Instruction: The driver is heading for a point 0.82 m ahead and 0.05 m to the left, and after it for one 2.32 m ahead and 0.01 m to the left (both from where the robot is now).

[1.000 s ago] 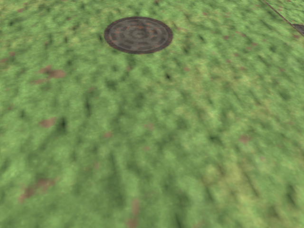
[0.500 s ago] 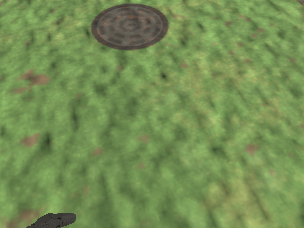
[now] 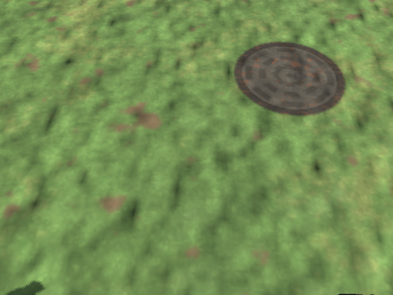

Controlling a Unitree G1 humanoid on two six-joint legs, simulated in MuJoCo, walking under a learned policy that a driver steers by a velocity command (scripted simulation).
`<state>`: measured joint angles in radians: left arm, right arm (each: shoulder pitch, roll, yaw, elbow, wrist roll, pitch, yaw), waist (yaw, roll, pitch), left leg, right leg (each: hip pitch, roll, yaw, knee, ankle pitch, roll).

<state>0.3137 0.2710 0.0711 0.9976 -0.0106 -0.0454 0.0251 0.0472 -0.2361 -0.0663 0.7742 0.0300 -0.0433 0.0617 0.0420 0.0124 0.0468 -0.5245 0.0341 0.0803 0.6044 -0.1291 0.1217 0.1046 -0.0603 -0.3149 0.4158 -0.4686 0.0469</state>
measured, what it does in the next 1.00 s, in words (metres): walks ahead, turning left: right foot, then left foot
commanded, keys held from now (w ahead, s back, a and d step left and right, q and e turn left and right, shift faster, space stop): w+q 0.04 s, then q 0.24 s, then no key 0.72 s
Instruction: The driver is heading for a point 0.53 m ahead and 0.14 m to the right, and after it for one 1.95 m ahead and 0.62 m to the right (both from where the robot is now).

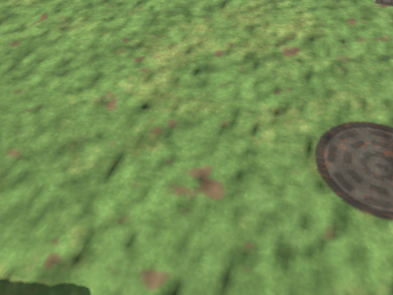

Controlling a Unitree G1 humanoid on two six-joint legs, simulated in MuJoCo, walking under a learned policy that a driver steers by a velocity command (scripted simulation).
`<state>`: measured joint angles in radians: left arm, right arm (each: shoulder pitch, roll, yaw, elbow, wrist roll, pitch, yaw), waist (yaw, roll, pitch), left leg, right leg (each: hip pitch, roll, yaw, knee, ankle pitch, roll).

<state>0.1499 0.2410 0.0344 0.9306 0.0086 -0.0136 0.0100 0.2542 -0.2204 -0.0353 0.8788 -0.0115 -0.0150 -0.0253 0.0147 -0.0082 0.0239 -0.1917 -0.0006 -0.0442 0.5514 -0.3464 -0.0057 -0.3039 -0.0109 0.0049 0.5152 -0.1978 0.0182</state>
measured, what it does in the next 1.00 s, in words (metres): walks ahead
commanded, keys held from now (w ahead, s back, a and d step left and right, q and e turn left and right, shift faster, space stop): no key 0.42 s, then w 0.58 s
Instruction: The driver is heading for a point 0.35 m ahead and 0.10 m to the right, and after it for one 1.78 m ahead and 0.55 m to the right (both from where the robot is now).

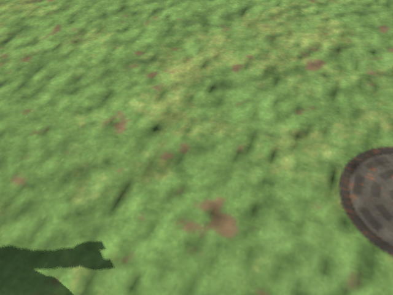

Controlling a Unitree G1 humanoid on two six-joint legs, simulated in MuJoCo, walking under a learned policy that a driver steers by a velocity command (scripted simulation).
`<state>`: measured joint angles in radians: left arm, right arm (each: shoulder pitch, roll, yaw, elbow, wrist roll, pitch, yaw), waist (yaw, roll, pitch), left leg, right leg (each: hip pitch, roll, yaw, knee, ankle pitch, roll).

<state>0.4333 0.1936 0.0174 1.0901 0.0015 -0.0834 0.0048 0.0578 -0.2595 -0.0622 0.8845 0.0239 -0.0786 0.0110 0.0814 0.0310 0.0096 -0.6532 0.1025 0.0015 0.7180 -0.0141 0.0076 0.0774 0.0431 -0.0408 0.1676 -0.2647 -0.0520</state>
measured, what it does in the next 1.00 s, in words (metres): walks ahead, turning right: left foot, then right foot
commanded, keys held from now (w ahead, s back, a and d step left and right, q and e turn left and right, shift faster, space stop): w+e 0.54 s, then e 0.42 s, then no key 0.02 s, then w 0.02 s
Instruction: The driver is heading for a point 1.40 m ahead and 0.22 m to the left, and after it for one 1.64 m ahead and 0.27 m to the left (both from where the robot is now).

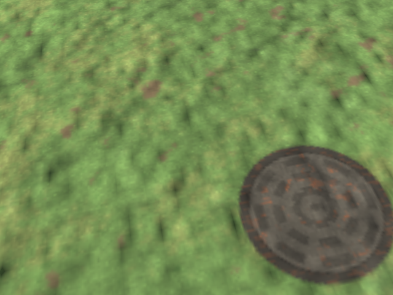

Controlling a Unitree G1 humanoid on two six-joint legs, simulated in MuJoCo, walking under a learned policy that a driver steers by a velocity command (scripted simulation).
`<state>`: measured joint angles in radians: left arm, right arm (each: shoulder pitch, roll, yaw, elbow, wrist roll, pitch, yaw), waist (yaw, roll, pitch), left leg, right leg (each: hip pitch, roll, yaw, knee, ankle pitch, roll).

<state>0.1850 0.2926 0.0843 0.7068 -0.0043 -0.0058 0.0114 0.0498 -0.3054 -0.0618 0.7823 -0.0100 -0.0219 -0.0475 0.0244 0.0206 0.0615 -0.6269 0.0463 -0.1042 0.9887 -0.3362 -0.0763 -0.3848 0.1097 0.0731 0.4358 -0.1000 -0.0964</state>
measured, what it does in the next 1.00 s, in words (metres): walks ahead: left foot, then right foot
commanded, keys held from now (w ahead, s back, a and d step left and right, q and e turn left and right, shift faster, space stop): w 0.68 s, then w+q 0.32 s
